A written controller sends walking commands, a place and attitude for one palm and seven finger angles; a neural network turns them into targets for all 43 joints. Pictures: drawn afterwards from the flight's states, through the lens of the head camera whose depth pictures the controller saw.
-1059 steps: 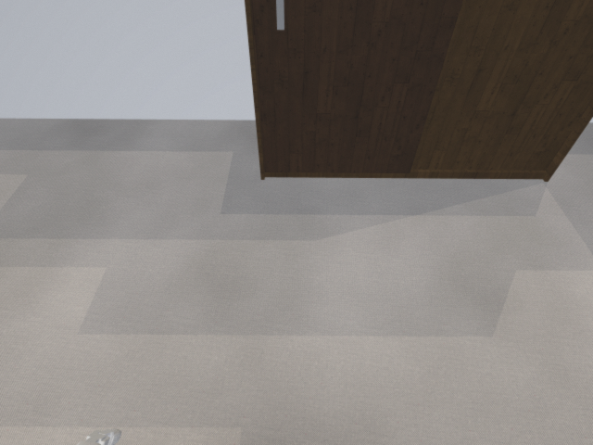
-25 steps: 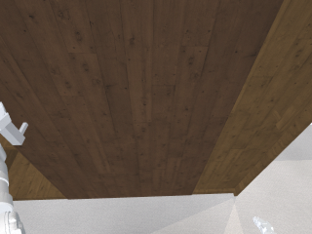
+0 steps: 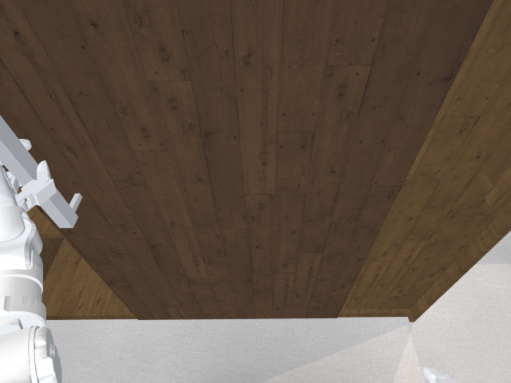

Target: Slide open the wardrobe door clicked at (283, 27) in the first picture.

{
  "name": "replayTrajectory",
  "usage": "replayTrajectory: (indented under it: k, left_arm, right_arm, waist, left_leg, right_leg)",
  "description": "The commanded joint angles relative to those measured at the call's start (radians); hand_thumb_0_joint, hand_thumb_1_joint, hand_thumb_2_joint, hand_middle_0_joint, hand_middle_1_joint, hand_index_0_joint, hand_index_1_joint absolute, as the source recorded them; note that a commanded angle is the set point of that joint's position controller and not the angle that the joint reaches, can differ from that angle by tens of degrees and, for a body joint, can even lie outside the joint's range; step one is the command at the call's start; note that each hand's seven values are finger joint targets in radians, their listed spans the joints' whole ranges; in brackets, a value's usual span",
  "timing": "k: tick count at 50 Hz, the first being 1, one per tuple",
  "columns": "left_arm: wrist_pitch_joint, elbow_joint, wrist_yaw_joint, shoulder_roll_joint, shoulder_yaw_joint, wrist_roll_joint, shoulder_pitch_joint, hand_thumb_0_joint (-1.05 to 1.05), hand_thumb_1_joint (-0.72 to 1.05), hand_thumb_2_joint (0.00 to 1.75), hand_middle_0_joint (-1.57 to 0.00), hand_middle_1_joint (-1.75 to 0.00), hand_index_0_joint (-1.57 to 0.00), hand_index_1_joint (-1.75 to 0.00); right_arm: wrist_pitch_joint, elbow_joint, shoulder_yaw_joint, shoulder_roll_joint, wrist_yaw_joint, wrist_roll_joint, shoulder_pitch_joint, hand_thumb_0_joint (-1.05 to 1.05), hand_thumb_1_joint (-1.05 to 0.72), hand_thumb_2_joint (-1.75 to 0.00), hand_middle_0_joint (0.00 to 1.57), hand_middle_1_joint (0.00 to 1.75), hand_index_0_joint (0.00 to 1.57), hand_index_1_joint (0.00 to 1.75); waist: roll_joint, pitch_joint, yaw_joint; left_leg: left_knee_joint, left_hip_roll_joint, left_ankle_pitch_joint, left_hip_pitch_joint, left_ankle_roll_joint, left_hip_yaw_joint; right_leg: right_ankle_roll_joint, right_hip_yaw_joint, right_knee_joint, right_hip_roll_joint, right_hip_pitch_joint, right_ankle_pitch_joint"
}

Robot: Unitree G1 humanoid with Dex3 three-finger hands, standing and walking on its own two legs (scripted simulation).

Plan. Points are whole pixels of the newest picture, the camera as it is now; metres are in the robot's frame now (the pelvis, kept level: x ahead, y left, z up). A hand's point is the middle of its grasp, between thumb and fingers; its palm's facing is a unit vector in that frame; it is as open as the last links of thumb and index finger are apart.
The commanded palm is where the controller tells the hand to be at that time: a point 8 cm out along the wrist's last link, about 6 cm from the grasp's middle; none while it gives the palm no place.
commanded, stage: stop walking and hold the door there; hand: left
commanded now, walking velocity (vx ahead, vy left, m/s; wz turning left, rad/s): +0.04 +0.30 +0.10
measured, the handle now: (29, 153) +0.41 +0.38 +0.15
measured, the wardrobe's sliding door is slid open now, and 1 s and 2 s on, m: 0.44 0.44 0.44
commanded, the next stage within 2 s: loosen the grip on the handle in 1.22 s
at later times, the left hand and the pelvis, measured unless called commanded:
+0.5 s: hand (40, 186) +0.37 +0.35 +0.13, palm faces +0.40 -0.90 -0.19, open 6.9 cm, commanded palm +0.33 +0.36 +0.12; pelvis -0.02 +0.10 -0.01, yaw +0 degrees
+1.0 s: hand (42, 184) +0.37 +0.35 +0.13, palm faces +0.42 -0.89 -0.17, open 6.7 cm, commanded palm +0.33 +0.36 +0.12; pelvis -0.02 +0.08 +0.00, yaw +0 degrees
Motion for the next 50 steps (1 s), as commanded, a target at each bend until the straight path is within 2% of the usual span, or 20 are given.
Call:
replayTrajectory:
  k: [1, 5, 9, 11, 15, 16, 17, 18, 19, 21, 23, 24, 25, 26, 27, 28, 32, 45, 48, 50]
  left_arm:
    - [-0.045, -0.192, -0.01, 0.287, -0.022, 0.017, -0.303, 0.0, 0.9, 0.9, -0.45, -1.4, -0.45, -1.4]
    - [-0.097, -0.362, -0.02, 0.112, -0.145, 0.014, -0.351, 0.0, 0.9, 0.9, -0.45, -1.4, -0.45, -1.4]
    - [-0.076, -0.409, -0.023, 0.031, -0.226, -0.006, -0.403, 0.0, 0.9, 0.9, -0.45, -1.4, -0.45, -1.4]
    - [-0.056, -0.415, -0.03, 0.011, -0.246, -0.014, -0.415, 0.0, 0.9, 0.9, -0.45, -1.4, -0.45, -1.4]
    - [-0.02, -0.453, -0.032, 0.02, -0.236, -0.022, -0.374, 0.0, 0.9, 0.9, -0.45, -1.4, -0.45, -1.4]
    - [-0.019, -0.46, -0.033, 0.064, -0.203, -0.013, -0.352, 0.0, 0.9, 0.9, -0.45, -1.4, -0.45, -1.4]
    - [-0.025, -0.475, -0.039, 0.064, -0.215, 0.004, -0.334, 0.0, 0.9, 0.9, -0.45, -1.4, -0.45, -1.4]
    - [-0.028, -0.535, -0.052, 0.033, -0.26, 0.011, -0.398, 0.0, 0.9, 0.9, -0.45, -1.4, -0.45, -1.4]
    - [-0.003, -0.529, -0.054, -0.011, -0.26, -0.023, -0.428, 0.0, 0.9, 0.9, -0.45, -1.4, -0.45, -1.4]
    - [-0.001, -0.623, -0.067, -0.029, -0.265, -0.002, -0.427, 0.0, 0.9, 0.9, -0.45, -1.4, -0.45, -1.4]
    - [-0.021, -0.724, -0.061, -0.017, -0.247, 0.0, -0.381, 0.0, 0.9, 0.9, -0.45, -1.4, -0.45, -1.4]
    - [-0.038, -0.83, -0.053, -0.017, -0.237, -0.015, -0.377, 0.0, 0.9, 0.9, -0.45, -1.4, -0.45, -1.4]
    - [-0.053, -0.894, -0.059, -0.078, -0.298, -0.019, -0.396, 0.0, 0.9, 0.9, -0.45, -1.4, -0.45, -1.4]
    - [-0.034, -0.798, -0.072, -0.206, -0.383, -0.026, -0.294, 0.0, 0.9, 0.9, -0.45, -1.4, -0.45, -1.4]
    - [-0.027, -0.858, -0.07, -0.171, -0.361, -0.028, -0.302, 0.0, 0.9, 0.9, -0.45, -1.4, -0.45, -1.4]
    - [-0.025, -0.886, -0.059, -0.099, -0.306, -0.012, -0.316, 0.0, 0.9, 0.9, -0.45, -1.4, -0.45, -1.4]
    - [0.007, -0.936, -0.067, -0.177, -0.388, -0.01, -0.36, 0.0, 0.9, 0.9, -0.45, -1.4, -0.45, -1.4]
    - [0.037, -0.905, -0.064, -0.139, -0.365, -0.021, -0.367, 0.0, 0.9, 0.9, -0.45, -1.4, -0.45, -1.4]
    - [0.017, -0.881, -0.06, -0.031, -0.271, -0.006, -0.326, 0.0, 0.9, 0.9, -0.45, -1.4, -0.45, -1.4]
    - [0.007, -0.861, -0.053, 0.033, -0.222, -0.004, -0.308, 0.0, 0.9, 0.9, -0.45, -1.4, -0.45, -1.4]
  right_arm:
    - [-0.025, -0.119, -0.046, -0.136, -0.011, 0.005, -0.06, 0.0, -0.9, -0.9, 0.2, 0.3, 0.2, 0.3]
    - [-0.047, -0.179, -0.016, -0.106, 0.001, -0.002, -0.113, 0.0, -0.9, -0.9, 0.2, 0.3, 0.2, 0.3]
    - [-0.074, -0.147, -0.023, -0.089, 0.004, 0.011, -0.109, 0.0, -0.9, -0.9, 0.2, 0.3, 0.2, 0.3]
    - [-0.084, -0.151, -0.013, -0.077, -0.002, 0.011, -0.083, 0.0, -0.9, -0.9, 0.2, 0.3, 0.2, 0.3]
    - [-0.109, -0.173, -0.017, -0.078, 0.012, -0.02, -0.072, 0.0, -0.9, -0.9, 0.2, 0.3, 0.2, 0.3]
    - [-0.108, -0.184, -0.023, -0.097, 0.02, -0.027, -0.071, 0.0, -0.9, -0.9, 0.2, 0.3, 0.2, 0.3]
    - [-0.101, -0.183, -0.026, -0.099, 0.036, -0.018, -0.059, 0.0, -0.9, -0.9, 0.2, 0.3, 0.2, 0.3]
    - [-0.095, -0.198, -0.011, -0.101, 0.042, 0.017, -0.075, 0.0, -0.9, -0.9, 0.2, 0.3, 0.2, 0.3]
    - [-0.103, -0.205, -0.006, -0.068, 0.039, 0.006, -0.086, 0.0, -0.9, -0.9, 0.2, 0.3, 0.2, 0.3]
    - [-0.101, -0.186, 0.009, -0.059, 0.046, 0.002, -0.068, 0.0, -0.9, -0.9, 0.2, 0.3, 0.2, 0.3]
    - [-0.1, -0.173, 0.012, -0.049, 0.01, -0.002, -0.106, 0.0, -0.9, -0.9, 0.2, 0.3, 0.2, 0.3]
    - [-0.108, -0.199, -0.012, -0.093, 0.011, -0.004, -0.13, 0.0, -0.9, -0.9, 0.2, 0.3, 0.2, 0.3]
    - [-0.104, -0.215, 0.003, -0.06, 0.025, -0.008, -0.146, 0.0, -0.9, -0.9, 0.2, 0.3, 0.2, 0.3]
    - [-0.109, -0.215, 0.012, -0.032, 0.028, -0.004, -0.14, 0.0, -0.9, -0.9, 0.2, 0.3, 0.2, 0.3]
    - [-0.116, -0.204, 0.016, -0.026, 0.03, -0.014, -0.134, 0.0, -0.9, -0.9, 0.2, 0.3, 0.2, 0.3]
    - [-0.119, -0.187, 0.008, -0.036, 0.027, -0.019, -0.13, 0.0, -0.9, -0.9, 0.2, 0.3, 0.2, 0.3]
    - [-0.126, -0.185, -0.004, -0.033, 0.037, -0.012, -0.132, 0.0, -0.9, -0.9, 0.2, 0.3, 0.2, 0.3]
    - [-0.151, -0.202, 0.015, -0.024, 0.032, -0.013, -0.124, 0.0, -0.9, -0.9, 0.2, 0.3, 0.2, 0.3]
    - [-0.142, -0.212, 0.017, -0.034, 0.031, -0.01, -0.134, 0.0, -0.9, -0.9, 0.2, 0.3, 0.2, 0.3]
    - [-0.134, -0.224, 0.029, -0.002, 0.019, -0.007, -0.153, 0.0, -0.9, -0.9, 0.2, 0.3, 0.2, 0.3]
  waist:
    - [-0.163, -0.227, 0.004]
    - [0.238, -0.241, 0.015]
    - [0.084, -0.275, 0.011]
    - [0.041, -0.265, 0.009]
    - [0.182, -0.3, 0.056]
    - [0.154, -0.307, 0.069]
    - [-0.094, -0.301, 0.099]
    - [-0.499, -0.203, 0.083]
    - [-0.312, -0.152, 0.036]
    - [-0.244, -0.225, 0.013]
    - [0.0, -0.308, -0.007]
    - [0.27, -0.385, 0.006]
    - [0.3, -0.398, 0.012]
    - [0.126, -0.263, -0.014]
    - [0.112, -0.247, -0.023]
    - [0.09, -0.243, -0.015]
    - [0.16, -0.328, -0.004]
    - [0.213, -0.339, -0.004]
    - [0.139, -0.357, 0.017]
    - [-0.041, -0.366, -0.001]
  left_leg:
    - [-0.05, 0.064, 0.114, 0.175, -0.011, -0.122]
    - [-0.35, 0.276, 0.066, 0.184, 0.074, -0.404]
    - [-0.287, 0.183, 0.128, 0.243, 0.082, -0.24]
    - [-0.335, 0.182, 0.059, 0.267, 0.015, -0.256]
    - [-0.401, 0.098, 0.254, 0.279, -0.218, -0.103]
    - [-0.233, 0.049, 0.388, 0.225, -0.269, -0.069]
    - [0.196, -0.024, 0.372, 0.155, -0.267, -0.033]
    - [0.652, 0.006, -0.249, -0.07, -0.111, -0.263]
    - [0.645, 0.007, -0.36, -0.231, -0.059, -0.304]
    - [0.18, 0.046, -0.285, -0.165, -0.023, -0.23]
    - [-0.127, 0.005, 0.318, 0.274, -0.005, -0.084]
    - [-0.075, 0.248, 0.747, 0.527, 0.095, -0.386]
    - [-0.181, 0.338, 0.586, 0.439, 0.142, -0.528]
    - [-0.253, 0.354, 0.368, 0.342, 0.163, -0.62]
    - [-0.281, 0.363, 0.327, 0.323, 0.162, -0.649]
    - [-0.266, 0.356, 0.349, 0.335, 0.155, -0.604]
    - [-0.213, 0.288, 0.367, 0.409, 0.112, -0.375]
    - [-0.146, 0.242, 0.558, 0.438, 0.1, -0.282]
    - [-0.057, 0.187, 0.487, 0.331, 0.039, -0.227]
    - [0.028, 0.089, 0.266, 0.145, -0.041, -0.106]
  right_leg:
    - [-0.086, 0.151, -0.081, -0.253, -0.009, 0.254]
    - [-0.03, -0.006, 0.515, 0.014, -0.164, -0.377]
    - [-0.012, -0.046, 0.582, 0.005, -0.15, -0.303]
    - [-0.014, -0.041, 0.485, 0.021, -0.118, -0.264]
    - [-0.056, -0.135, 0.014, 0.099, 0.181, -0.273]
    - [-0.086, -0.115, -0.147, 0.078, 0.287, -0.181]
    - [-0.2, 0.068, -0.293, -0.116, 0.283, -0.036]
    - [-0.367, 0.492, -0.235, -0.426, 0.148, 0.264]
    - [-0.352, 0.419, -0.164, -0.436, 0.214, 0.541]
    - [-0.208, 0.186, 0.031, -0.272, 0.384, 0.63]
    - [-0.078, 0.008, 0.241, -0.095, 0.162, 0.457]
    - [-0.027, 0.0, 0.422, 0.017, -0.117, -0.012]
    - [-0.032, 0.089, 0.532, 0.058, -0.099, -0.396]
    - [-0.03, 0.103, 0.569, 0.092, -0.148, -0.387]
    - [-0.031, 0.124, 0.583, 0.066, -0.18, -0.345]
    - [-0.027, 0.13, 0.57, 0.044, -0.193, -0.297]
    - [-0.015, 0.08, 0.482, 0.056, -0.163, -0.184]
    - [-0.017, 0.007, 0.082, 0.086, -0.001, -0.138]
    - [-0.032, 0.051, -0.163, 0.036, 0.176, 0.146]
    - [-0.085, 0.164, -0.088, -0.143, 0.281, 0.621]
